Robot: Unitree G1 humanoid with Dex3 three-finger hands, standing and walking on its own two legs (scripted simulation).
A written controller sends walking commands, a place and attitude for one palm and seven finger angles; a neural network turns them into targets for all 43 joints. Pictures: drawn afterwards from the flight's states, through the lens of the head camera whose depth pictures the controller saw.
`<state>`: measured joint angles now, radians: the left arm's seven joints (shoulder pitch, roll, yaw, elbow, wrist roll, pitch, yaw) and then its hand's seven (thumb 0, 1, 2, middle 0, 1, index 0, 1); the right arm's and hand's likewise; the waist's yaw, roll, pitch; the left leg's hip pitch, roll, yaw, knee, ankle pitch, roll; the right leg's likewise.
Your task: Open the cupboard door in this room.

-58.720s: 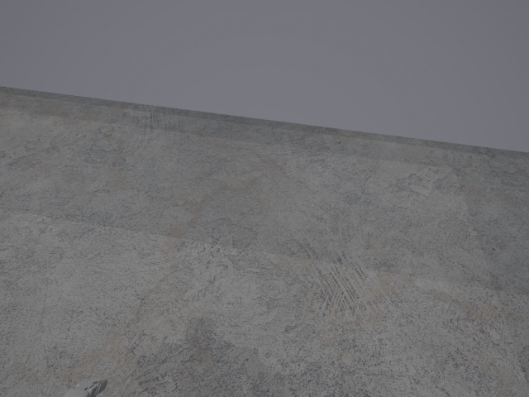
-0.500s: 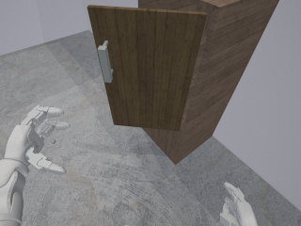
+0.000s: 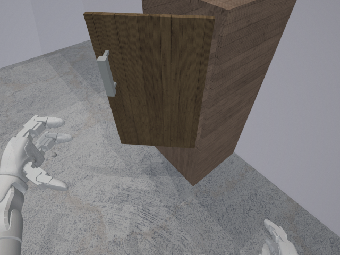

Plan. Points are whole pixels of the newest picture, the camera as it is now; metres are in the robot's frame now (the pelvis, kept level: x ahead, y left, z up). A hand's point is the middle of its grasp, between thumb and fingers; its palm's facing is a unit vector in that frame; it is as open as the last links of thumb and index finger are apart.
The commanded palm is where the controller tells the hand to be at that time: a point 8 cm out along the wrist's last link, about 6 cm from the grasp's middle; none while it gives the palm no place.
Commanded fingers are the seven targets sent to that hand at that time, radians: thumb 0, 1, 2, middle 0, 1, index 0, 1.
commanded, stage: raise the hand with hooked fingers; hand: left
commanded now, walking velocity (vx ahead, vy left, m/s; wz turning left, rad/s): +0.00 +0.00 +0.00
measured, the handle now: (109, 73) +0.62 +0.24 +0.09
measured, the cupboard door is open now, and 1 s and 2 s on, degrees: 46 46 46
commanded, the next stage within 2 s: move the hooked fingers beside the handle in 0.12 s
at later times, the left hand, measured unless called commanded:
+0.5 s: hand (59, 138) +0.33 +0.28 +0.11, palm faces +0.02 -1.00 -0.02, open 14.0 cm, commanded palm +0.31 +0.32 +0.11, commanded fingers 0.00 -0.50 0.30 -0.30 -1.20 -0.30 -1.20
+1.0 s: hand (70, 111) +0.42 +0.29 +0.11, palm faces -0.02 -1.00 -0.01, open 14.0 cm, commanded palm +0.40 +0.34 +0.10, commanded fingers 0.00 -0.50 0.30 -0.30 -1.20 -0.30 -1.20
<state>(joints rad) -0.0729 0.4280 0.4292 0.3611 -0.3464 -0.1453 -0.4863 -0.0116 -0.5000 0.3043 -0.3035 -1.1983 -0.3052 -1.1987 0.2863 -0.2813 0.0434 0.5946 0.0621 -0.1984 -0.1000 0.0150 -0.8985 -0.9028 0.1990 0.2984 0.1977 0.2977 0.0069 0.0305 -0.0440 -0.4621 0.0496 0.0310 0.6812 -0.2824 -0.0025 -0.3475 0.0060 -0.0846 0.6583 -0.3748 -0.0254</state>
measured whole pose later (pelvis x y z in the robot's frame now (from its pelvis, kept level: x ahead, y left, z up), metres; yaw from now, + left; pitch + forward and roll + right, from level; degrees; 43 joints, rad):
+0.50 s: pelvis +0.00 +0.00 +0.00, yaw +0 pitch +5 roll -1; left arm -0.32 0.50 0.44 0.62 -0.32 -0.16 -0.52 -0.01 -0.50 0.30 -0.30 -1.20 -0.30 -1.20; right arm 0.26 -0.28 0.05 0.62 0.07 -0.18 -0.12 0.01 -0.90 -0.90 0.20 0.30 0.20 0.30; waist 0.00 0.02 -0.04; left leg -0.52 0.06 0.02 0.72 -0.29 -0.01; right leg -0.40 0.01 -0.10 0.69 -0.39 -0.03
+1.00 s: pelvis +0.01 +0.02 -0.01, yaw -1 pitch +11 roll -2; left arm -0.60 0.59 0.46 0.94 -0.24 -0.23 -0.52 -0.01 -0.50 0.30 -0.30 -1.20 -0.30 -1.20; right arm 0.37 -0.29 0.04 0.63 0.05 -0.07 -0.08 0.01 -0.90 -0.90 0.20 0.30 0.20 0.30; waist -0.07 0.01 -0.07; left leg -0.63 0.05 0.05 0.77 -0.33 0.02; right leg -0.51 0.00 -0.06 0.72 -0.40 0.00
